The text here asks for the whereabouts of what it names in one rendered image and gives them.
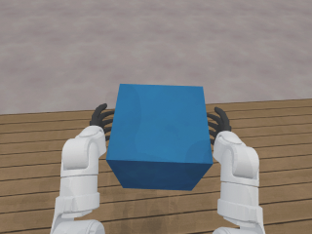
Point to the left robot hand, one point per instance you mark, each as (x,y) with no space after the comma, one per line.
(97,119)

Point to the left robot forearm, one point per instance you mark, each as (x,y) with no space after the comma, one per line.
(78,192)

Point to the right robot forearm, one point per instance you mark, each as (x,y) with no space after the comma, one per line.
(239,173)

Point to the carton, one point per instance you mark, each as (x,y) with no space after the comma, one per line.
(160,137)

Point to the left robot upper arm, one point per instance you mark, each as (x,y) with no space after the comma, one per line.
(88,226)

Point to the right robot hand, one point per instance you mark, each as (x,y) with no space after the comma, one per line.
(223,123)

